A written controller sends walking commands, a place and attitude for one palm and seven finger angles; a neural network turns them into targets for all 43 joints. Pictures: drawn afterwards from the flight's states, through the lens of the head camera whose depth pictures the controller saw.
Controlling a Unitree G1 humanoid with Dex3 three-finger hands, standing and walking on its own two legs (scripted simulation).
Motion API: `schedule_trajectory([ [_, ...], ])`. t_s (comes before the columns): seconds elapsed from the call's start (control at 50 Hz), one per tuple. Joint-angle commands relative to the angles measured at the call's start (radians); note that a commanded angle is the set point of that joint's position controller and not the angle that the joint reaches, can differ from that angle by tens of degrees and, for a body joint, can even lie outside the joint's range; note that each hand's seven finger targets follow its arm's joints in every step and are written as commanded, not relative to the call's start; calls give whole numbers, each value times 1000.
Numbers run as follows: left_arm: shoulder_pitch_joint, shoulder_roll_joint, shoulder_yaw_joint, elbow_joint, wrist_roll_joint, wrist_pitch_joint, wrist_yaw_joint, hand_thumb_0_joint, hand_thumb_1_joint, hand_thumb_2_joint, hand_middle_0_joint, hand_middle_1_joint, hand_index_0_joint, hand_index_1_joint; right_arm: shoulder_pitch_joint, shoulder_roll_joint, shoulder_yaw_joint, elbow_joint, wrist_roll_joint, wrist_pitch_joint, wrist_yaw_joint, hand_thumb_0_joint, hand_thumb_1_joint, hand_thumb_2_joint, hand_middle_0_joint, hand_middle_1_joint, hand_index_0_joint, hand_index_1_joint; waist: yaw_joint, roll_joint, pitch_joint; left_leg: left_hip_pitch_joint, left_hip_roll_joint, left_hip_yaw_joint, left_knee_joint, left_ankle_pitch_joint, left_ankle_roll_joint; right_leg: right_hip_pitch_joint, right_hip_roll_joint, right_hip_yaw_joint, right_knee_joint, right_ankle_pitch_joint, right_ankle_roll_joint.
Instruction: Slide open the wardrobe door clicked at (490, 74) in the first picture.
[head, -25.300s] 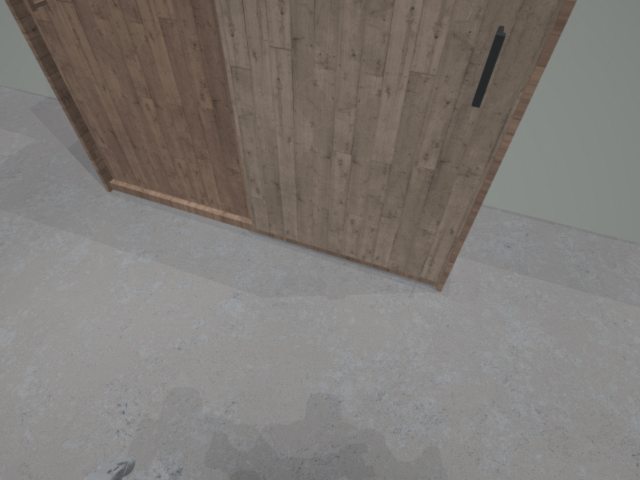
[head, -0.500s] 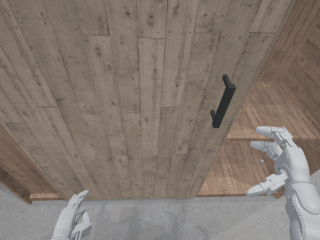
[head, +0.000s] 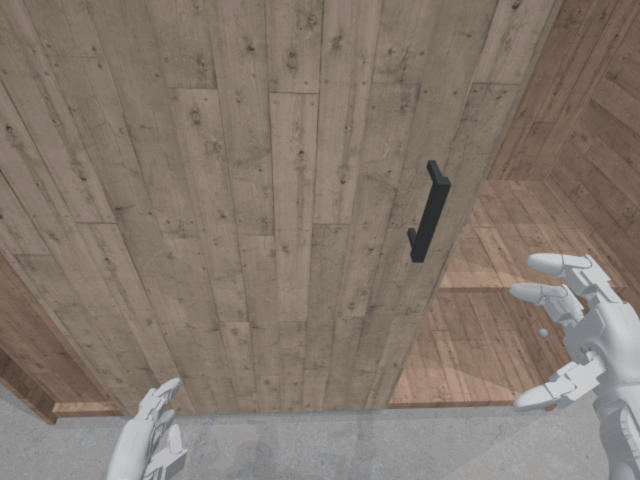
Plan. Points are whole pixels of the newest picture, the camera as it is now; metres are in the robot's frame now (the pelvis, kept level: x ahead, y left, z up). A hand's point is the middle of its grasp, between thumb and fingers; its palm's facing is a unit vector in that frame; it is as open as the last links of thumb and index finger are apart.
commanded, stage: draw the hand back to the body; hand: right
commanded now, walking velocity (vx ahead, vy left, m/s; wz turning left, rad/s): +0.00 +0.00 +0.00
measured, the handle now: (425, 213) +0.46 -0.16 +0.11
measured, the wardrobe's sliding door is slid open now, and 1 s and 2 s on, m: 0.53 0.53 0.53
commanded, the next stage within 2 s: step back with the hand held close in 1.04 s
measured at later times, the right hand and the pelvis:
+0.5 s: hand (595, 322) +0.23 -0.27 +0.17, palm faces +0.43 +0.83 -0.37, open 10.4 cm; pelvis +0.03 -0.01 +0.02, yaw +1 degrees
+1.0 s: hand (610, 328) +0.22 -0.27 +0.18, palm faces +0.46 +0.80 -0.38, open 7.5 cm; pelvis +0.03 +0.00 +0.02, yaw +2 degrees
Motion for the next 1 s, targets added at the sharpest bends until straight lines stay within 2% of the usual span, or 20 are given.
schedule_trajectory([
  [0.0, -145, 95, 52, -131, 47, -46, 13, 0, 900, 900, -200, -300, -200, -300, -113, -165, -41, -284, -146, -112, -274, 0, 260, -340, 240, 980, 240, 980, 11, 69, 6, 36, -72, 11, -231, -79, 45, -7, 89, -48, -193, -35, -71],
  [0.02, -148, 89, 51, -131, 47, -34, 9, 0, 900, 900, -200, -300, -200, -300, -72, -140, -16, -301, -165, -116, -305, 0, 224, -357, 239, 959, 239, 959, 10, 48, 4, 55, -68, 16, -221, -68, 46, 6, 83, -47, -209, -35, -70],
  [0.06, -153, 86, 54, -126, 52, -15, 4, 0, 900, 900, -200, -300, -200, -300, -44, -156, -25, -352, -198, -132, -355, 0, 151, -393, 236, 916, 236, 916, 4, -21, -40, 105, -65, 13, -213, -18, 52, 41, 81, -53, -233, -4, -69],
  [0.08, -154, 92, 59, -119, 55, -10, 4, 0, 900, 900, -200, -300, -200, -300, -27, -176, -39, -375, -211, -138, -374, 0, 115, -410, 235, 895, 235, 895, 1, -13, -63, 129, -69, 11, -221, 6, 53, 57, 80, -57, -238, 20, -70],
  [0.1, -155, 86, 58, -120, 59, -4, 2, 0, 900, 900, -200, -300, -200, -300, -32, -170, -34, -392, -222, -144, -388, 0, 79, -428, 234, 874, 234, 874, 3, -26, -71, 138, -67, 12, -224, 26, 53, 73, 79, -59, -248, 39, -69],
  [0.16, -162, 80, 63, -114, 65, 11, 3, 0, 900, 900, -200, -300, -200, -300, -12, -174, -40, -429, -243, -153, -416, 0, -30, -480, 230, 810, 230, 810, 4, -27, -67, 165, -69, 15, -236, 71, 54, 110, 76, -66, -265, 90, -70],
  [0.18, -164, 86, 64, -106, 68, 13, 5, 0, 900, 900, -200, -300, -200, -300, 1, -184, -48, -430, -247, -154, -422, 0, -66, -497, 229, 789, 229, 789, 3, 6, -62, 177, -74, 17, -246, 84, 54, 114, 73, -64, -269, 107, -70],
  [0.28, -178, 81, 70, -101, 72, 35, 3, 0, 900, 900, -200, -300, -200, -300, 56, -191, -76, -445, -256, -148, -434, 0, -248, -585, 223, 683, 223, 683, -5, 1, -52, 218, -77, 18, -261, 169, 53, 151, 74, -74, -285, 194, -73],
  [0.3, -173, 76, 68, -102, 72, 39, 0, 0, 900, 900, -200, -300, -200, -300, 63, -177, -69, -460, -259, -148, -433, 0, -284, -603, 221, 661, 221, 661, -4, -34, -51, 226, -75, 20, -253, 187, 54, 155, 73, -74, -291, 216, -68],
  [0.44, -174, 74, 77, -112, 73, 62, -17, 0, 900, 900, -200, -300, -200, -300, 149, -185, -102, -508, -258, -136, -432, 0, -538, -725, 213, 512, 213, 512, -10, 2, -40, 247, -81, 26, -253, 265, 51, 174, 69, -79, -290, 303, -65],
  [0.46, -172, 74, 78, -116, 73, 66, -18, 0, 900, 900, -200, -300, -200, -300, 158, -189, -111, -518, -257, -135, -433, 0, -574, -743, 211, 491, 211, 491, -12, -17, -45, 254, -79, 26, -250, 268, 50, 172, 68, -80, -291, 309, -63],
  [0.48, -178, 75, 79, -116, 74, 67, -17, 0, 900, 900, -200, -300, -200, -300, 181, -203, -128, -509, -255, -131, -432, 0, -610, -760, 210, 470, 210, 470, -17, -5, -29, 251, -82, 26, -259, 277, 50, 174, 69, -82, -290, 315, -65],
  [0.58, -176, 70, 82, -121, 74, 78, -17, 0, 900, 900, -200, -300, -200, -300, 198, -219, -160, -550, -253, -132, -434, 0, -791, -848, 204, 364, 204, 364, -17, -18, -41, 261, -83, 26, -263, 306, 49, 190, 70, -90, -286, 339, -64],
  [0.62, -173, 65, 83, -126, 73, 83, -17, 0, 900, 900, -200, -300, -200, -300, 212, -212, -163, -555, -250, -130, -433, 0, -864, -882, 201, 321, 201, 321, -17, 11, -40, 264, -82, 27, -258, 327, 45, 190, 68, -93, -282, 356, -67],
  [0.64, -174, 66, 84, -126, 72, 86, -17, 0, 900, 900, -200, -300, -200, -300, 204, -215, -167, -563, -250, -129, -433, 0, -900, -900, 200, 300, 200, 300, -15, -8, -39, 260, -81, 25, -260, 318, 45, 191, 70, -96, -283, 346, -66],
  [0.7, -169, 66, 84, -121, 71, 88, -16, 0, 900, 900, -200, -300, -200, -300, 220, -189, -145, -525, -248, -121, -430, 0, -900, -900, 200, 300, 200, 300, -9, 4, -8, 247, -80, 27, -272, 312, 42, 186, 68, -100, -288, 330, -68],
  [0.76, -173, 67, 87, -122, 72, 97, -14, 0, 900, 900, -200, -300, -200, -300, 199, -193, -145, -523, -249, -119, -431, 0, -900, -900, 200, 300, 200, 300, -8, 29, -7, 241, -82, 27, -279, 285, 39, 188, 69, -101, -293, 301, -71],
  [0.82, -180, 67, 87, -123, 74, 93, -11, 0, 900, 900, -200, -300, -200, -300, 184, -206, -152, -554, -252, -125, -435, 0, -900, -900, 200, 300, 200, 300, -13, 1, -39, 261, -81, 24, -281, 293, 42, 202, 74, -99, -291, 309, -72],
  [0.86, -180, 63, 86, -120, 75, 91, -11, 0, 900, 900, -200, -300, -200, -300, 182, -207, -153, -560, -254, -125, -438, 0, -900, -900, 200, 300, 200, 300, -13, -30, -37, 260, -81, 23, -281, 281, 44, 201, 76, -100, -294, 298, -69],
  [0.98, -192, 64, 86, -116, 73, 79, -7, 0, 900, 900, -200, -300, -200, -300, 191, -218, -165, -554, -254, -133, -443, 0, -900, -900, 200, 300, 200, 300, -16, -21, -7, 247, -88, 24, -299, 230, 45, 192, 74, -94, -304, 253, -65],
])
